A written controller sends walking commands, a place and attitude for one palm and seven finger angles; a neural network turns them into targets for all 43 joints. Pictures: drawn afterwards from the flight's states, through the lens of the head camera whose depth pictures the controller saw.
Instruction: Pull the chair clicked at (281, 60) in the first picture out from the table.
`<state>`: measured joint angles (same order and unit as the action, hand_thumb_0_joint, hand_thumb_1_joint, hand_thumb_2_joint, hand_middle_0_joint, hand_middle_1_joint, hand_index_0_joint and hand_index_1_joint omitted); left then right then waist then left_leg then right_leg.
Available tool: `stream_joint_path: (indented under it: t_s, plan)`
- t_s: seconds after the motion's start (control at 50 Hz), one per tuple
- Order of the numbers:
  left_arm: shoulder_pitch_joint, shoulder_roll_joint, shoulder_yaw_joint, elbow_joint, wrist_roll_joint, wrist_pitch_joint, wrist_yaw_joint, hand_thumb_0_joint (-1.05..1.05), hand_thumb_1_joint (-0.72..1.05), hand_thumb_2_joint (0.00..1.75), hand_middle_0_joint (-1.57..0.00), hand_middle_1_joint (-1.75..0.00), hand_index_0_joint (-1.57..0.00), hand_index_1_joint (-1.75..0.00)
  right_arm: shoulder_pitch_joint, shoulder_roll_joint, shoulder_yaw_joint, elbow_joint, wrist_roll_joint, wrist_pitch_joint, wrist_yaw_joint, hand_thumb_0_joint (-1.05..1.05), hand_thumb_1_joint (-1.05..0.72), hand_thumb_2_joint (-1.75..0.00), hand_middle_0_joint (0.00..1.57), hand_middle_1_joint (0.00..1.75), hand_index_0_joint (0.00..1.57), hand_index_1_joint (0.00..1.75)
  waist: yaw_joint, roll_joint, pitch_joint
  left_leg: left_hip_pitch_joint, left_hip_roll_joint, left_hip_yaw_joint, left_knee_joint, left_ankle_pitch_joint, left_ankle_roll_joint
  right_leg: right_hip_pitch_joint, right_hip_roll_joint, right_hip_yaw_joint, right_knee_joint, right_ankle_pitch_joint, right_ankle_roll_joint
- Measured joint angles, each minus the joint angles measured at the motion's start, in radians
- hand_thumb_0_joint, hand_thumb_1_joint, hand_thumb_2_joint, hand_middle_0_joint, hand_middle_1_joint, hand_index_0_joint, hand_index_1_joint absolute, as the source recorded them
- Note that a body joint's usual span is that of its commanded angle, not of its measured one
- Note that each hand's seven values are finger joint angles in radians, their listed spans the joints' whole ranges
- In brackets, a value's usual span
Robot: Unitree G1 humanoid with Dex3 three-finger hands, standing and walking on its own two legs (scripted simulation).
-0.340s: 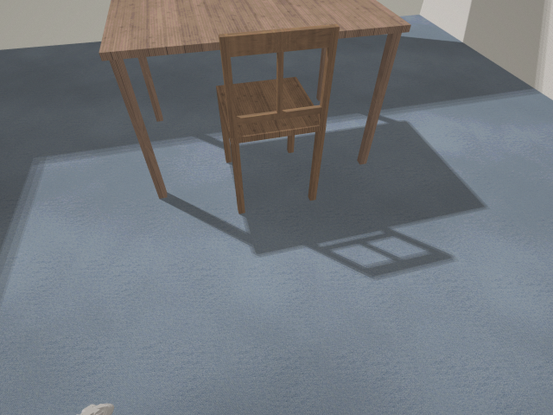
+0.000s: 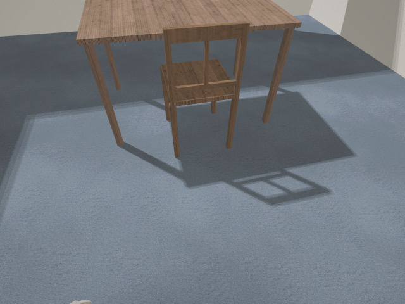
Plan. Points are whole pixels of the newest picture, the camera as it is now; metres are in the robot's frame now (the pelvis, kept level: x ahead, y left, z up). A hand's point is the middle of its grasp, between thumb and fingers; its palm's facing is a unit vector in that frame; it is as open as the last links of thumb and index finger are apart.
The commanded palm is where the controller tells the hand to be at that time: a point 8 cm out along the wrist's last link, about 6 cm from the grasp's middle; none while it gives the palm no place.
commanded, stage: stand and wait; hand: left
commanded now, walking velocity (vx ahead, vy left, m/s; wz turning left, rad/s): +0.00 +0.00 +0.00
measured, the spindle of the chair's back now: (206, 63) +1.20 +0.06 -0.12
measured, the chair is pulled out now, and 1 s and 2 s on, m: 0.00 0.00 0.00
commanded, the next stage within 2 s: look at it before walking up in 0.48 s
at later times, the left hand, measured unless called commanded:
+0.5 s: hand out of the picture +0.06 +0.25 -0.15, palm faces -0.04 -0.94 -0.33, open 7.4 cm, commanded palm none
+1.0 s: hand out of the picture +0.06 +0.25 -0.15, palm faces -0.04 -0.95 -0.32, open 7.4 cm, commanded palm none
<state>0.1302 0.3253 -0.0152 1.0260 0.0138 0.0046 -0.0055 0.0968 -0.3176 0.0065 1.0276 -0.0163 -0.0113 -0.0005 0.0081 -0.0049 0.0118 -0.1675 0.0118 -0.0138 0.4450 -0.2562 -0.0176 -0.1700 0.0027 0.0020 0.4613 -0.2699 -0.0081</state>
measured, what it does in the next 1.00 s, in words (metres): stands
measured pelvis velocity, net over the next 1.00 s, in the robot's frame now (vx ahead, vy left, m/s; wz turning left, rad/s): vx -0.01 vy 0.00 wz -0.01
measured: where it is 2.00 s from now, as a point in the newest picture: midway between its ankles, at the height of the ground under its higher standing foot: outside the picture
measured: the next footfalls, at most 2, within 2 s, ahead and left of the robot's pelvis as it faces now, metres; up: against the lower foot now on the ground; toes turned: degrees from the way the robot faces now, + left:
left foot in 2.00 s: +0.31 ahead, +0.06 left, +0.00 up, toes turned -18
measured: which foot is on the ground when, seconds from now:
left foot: down 0.00-1.00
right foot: down 0.00-1.00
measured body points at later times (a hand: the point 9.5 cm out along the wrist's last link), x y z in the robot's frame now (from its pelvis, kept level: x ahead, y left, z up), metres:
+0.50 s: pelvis -0.01 +0.00 +0.00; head +0.00 +0.00 +0.45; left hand +0.07 +0.30 -0.13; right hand +0.07 -0.29 -0.13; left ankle -0.01 +0.13 -0.74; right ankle -0.01 -0.11 -0.74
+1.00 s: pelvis -0.01 +0.00 +0.01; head +0.00 +0.01 +0.45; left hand +0.06 +0.30 -0.13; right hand +0.07 -0.29 -0.13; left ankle -0.01 +0.13 -0.74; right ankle -0.01 -0.11 -0.74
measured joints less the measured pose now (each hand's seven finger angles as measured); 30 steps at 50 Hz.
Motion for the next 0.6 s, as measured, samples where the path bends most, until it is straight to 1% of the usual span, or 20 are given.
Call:
stream_joint_path:
  t_s: [0.28, 0.6]
  plan:
    - [0.024, 0.017, 0.005, 0.052, -0.002, 0.002, 0.001, 0.0, 0.9, 0.9, -0.21, -0.3, -0.21, -0.3, 0.035, -0.017, -0.003, 0.064, 0.005, 0.006, 0.0, 0.01, -0.91, -0.9, 0.2, 0.3, 0.2, 0.3, -0.001, 0.002, 0.022, 0.012, 0.004, 0.0, -0.032, 0.024, -0.002, 0.013, 0.004, -0.001, -0.037, 0.027, -0.002]
    - [0.004, 0.014, 0.002, 0.056, 0.0, -0.004, -0.001, 0.0, 0.9, 0.9, -0.21, -0.3, -0.21, -0.3, 0.028, -0.012, 0.001, 0.077, 0.007, 0.0, 0.004, 0.01, -0.91, -0.9, 0.2, 0.3, 0.2, 0.3, -0.006, -0.001, 0.011, 0.02, 0.003, 0.003, -0.055, 0.041, -0.001, 0.02, 0.003, 0.003, -0.06, 0.045, 0.001]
